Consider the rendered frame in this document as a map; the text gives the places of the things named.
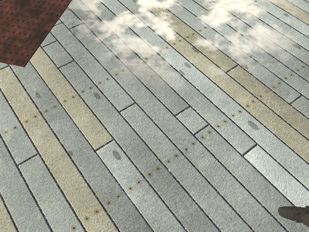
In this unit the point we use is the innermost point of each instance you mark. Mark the robot right hand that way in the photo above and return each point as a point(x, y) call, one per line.
point(294, 213)

